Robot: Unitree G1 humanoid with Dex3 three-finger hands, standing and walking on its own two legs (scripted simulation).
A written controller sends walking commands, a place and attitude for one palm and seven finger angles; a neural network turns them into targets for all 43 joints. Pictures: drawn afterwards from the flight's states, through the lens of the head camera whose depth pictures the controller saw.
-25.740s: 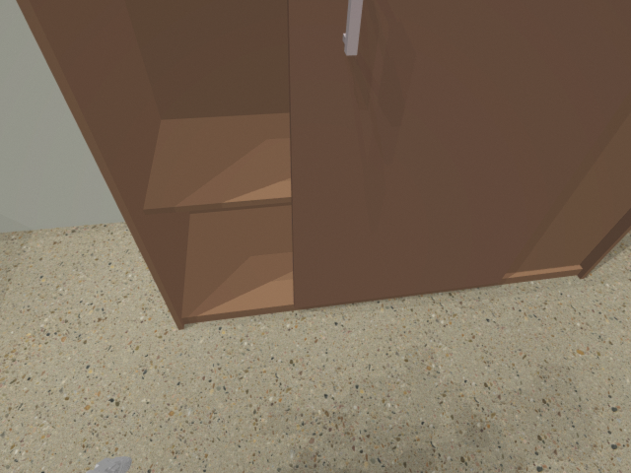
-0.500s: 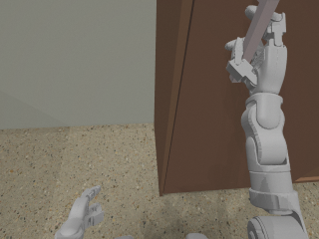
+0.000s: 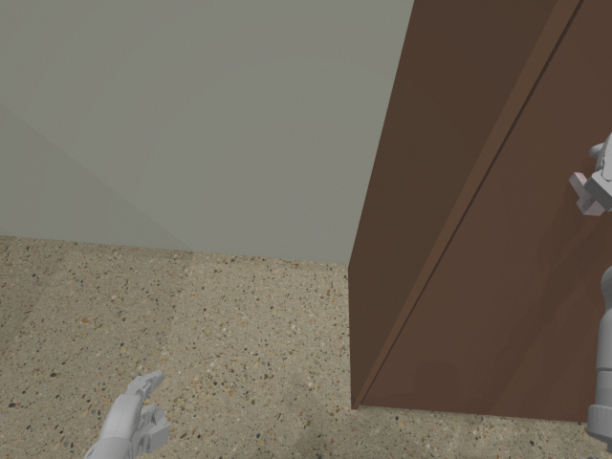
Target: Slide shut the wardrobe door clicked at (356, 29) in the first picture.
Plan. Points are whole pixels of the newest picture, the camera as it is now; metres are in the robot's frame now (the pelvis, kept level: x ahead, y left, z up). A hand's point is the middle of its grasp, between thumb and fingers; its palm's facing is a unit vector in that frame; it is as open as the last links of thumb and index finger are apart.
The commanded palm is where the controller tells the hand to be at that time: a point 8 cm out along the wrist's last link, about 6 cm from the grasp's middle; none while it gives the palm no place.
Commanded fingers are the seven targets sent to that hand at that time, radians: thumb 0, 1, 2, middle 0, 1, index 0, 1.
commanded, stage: stop walking and hold the door there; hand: right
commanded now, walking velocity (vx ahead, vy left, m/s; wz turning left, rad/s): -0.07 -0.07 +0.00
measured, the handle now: out of the picture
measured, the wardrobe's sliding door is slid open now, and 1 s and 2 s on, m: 0.00 0.00 0.00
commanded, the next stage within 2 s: none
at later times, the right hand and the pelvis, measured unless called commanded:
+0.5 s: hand (606, 174) +0.36 -0.27 +0.25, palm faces +0.45 +0.88 -0.19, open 6.9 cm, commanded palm +0.31 -0.30 +0.24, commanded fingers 0.00 -0.90 -0.90 0.45 1.40 0.45 1.40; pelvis +0.03 -0.02 +0.01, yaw +4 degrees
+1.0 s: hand (605, 174) +0.36 -0.27 +0.25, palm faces +0.45 +0.88 -0.18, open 6.9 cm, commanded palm +0.31 -0.30 +0.24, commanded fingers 0.00 -0.90 -0.90 0.45 1.40 0.45 1.40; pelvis +0.05 -0.03 +0.01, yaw +4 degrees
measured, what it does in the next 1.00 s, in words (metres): shifts its weight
